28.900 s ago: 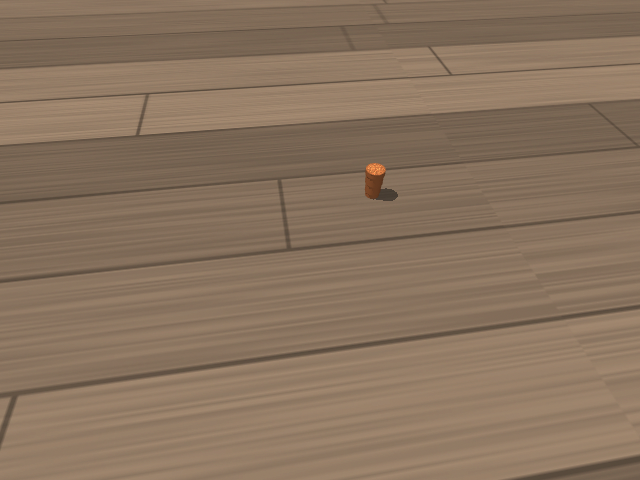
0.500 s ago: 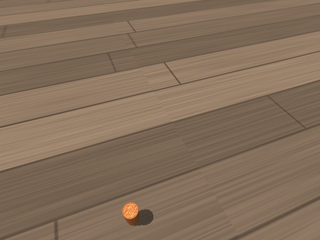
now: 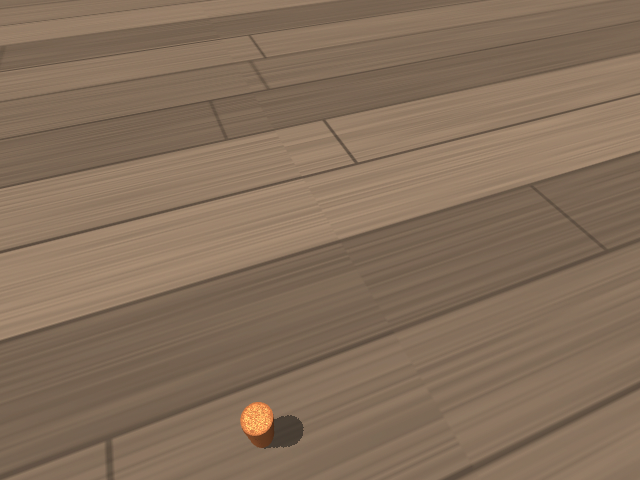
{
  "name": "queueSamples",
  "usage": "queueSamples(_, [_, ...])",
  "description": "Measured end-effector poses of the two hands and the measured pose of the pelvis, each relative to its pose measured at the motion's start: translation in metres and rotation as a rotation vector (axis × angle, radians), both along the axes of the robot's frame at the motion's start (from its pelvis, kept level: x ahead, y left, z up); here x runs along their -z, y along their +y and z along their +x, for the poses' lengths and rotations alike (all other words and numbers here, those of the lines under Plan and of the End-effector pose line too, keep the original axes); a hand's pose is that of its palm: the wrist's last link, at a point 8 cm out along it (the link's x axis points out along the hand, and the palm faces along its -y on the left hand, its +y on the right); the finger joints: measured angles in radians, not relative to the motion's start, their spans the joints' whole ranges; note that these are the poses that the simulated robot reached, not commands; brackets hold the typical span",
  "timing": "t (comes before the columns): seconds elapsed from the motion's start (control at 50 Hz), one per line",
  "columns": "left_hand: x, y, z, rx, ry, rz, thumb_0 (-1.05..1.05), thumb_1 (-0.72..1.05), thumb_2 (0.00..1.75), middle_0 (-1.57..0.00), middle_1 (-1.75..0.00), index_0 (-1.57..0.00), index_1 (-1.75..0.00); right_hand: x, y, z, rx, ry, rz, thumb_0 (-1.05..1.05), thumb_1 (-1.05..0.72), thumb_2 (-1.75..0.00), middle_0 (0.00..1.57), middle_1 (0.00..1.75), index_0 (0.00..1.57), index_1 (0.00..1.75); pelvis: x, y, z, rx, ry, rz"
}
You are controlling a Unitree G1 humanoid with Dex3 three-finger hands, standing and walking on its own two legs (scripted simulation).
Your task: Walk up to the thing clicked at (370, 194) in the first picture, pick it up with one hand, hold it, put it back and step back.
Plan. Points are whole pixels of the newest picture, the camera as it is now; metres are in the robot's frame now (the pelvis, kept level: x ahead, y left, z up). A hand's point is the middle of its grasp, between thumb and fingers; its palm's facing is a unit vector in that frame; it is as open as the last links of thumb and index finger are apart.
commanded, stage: stand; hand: left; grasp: from the side
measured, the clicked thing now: (259, 427) +0.43 +0.18 -0.71
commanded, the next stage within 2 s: step back in 0.98 s
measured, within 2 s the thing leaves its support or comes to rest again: neither
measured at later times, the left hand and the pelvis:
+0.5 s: hand out of the picture +0.09 +0.24 -0.15, palm faces +0.00 -0.94 -0.34, open 7.4 cm; pelvis +0.02 +0.00 +0.00, yaw +0 degrees
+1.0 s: hand out of the picture +0.10 +0.24 -0.15, palm faces +0.00 -0.94 -0.34, open 7.4 cm; pelvis +0.02 +0.00 +0.00, yaw +0 degrees
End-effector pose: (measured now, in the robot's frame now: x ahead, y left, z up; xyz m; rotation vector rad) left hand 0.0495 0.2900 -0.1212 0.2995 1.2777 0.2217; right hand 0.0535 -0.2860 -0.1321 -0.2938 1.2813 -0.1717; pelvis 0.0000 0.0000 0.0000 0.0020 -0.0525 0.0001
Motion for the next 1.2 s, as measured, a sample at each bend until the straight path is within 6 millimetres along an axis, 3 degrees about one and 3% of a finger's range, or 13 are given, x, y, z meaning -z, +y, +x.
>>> queueSamples(0.5, [-0.005,-0.006,0.037,0.012,-0.039,-0.002,0.01,0.9,0.9,-0.2,-0.3,-0.2,-0.3,-0.005,-0.008,0.031,-0.002,-0.039,-0.009,0.01,-0.9,-0.9,0.21,0.3,0.2,0.3,-0.002,-0.005,0.018,0.006,0.012,0.0])
queueSamples(0.98, [-0.005,-0.004,0.044,0.018,-0.039,-0.003,0.01,0.9,0.9,-0.2,-0.3,-0.2,-0.3,-0.007,-0.01,0.033,0.004,-0.034,-0.013,0.01,-0.9,-0.9,0.21,0.3,0.2,0.3,-0.002,-0.004,0.024,0.01,0.017,-0.001])
queueSamples(1.1, [-0.003,0.01,0.045,0.009,-0.066,0.015,0.01,0.9,0.9,-0.2,-0.3,-0.2,-0.3,-0.005,-0.016,0.034,0.016,-0.049,-0.026,0.01,-0.9,-0.9,0.21,0.3,0.2,0.3,0.004,0.0,0.004,0.005,0.023,-0.011])
queueSamples(1.2, [0.002,0.032,0.044,0.053,-0.073,0.036,0.01,0.9,0.9,-0.2,-0.3,-0.2,-0.3,-0.009,-0.014,0.018,0.02,-0.039,-0.065,0.01,-0.9,-0.9,0.21,0.3,0.2,0.3,0.01,0.018,-0.014,0.012,0.03,0.004])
